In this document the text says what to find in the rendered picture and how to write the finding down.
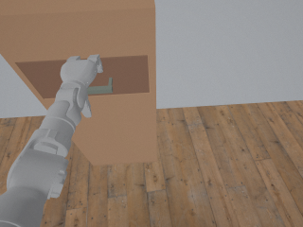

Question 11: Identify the drawer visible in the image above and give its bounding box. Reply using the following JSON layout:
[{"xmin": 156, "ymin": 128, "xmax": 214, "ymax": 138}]
[{"xmin": 17, "ymin": 55, "xmax": 150, "ymax": 98}]

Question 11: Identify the handle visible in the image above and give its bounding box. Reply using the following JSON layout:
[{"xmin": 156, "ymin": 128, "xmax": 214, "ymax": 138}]
[{"xmin": 87, "ymin": 78, "xmax": 114, "ymax": 95}]

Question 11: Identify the robot left forearm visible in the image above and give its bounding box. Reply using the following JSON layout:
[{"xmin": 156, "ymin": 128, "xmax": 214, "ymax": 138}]
[{"xmin": 7, "ymin": 79, "xmax": 88, "ymax": 190}]

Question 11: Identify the robot left upper arm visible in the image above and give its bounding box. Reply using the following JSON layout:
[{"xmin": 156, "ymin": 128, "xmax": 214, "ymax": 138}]
[{"xmin": 0, "ymin": 148, "xmax": 69, "ymax": 227}]

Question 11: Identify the left robot hand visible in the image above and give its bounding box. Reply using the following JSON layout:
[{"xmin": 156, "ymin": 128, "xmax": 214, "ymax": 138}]
[{"xmin": 60, "ymin": 54, "xmax": 103, "ymax": 118}]

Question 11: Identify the cabinet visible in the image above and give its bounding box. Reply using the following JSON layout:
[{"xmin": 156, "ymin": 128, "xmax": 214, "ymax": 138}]
[{"xmin": 0, "ymin": 0, "xmax": 157, "ymax": 166}]

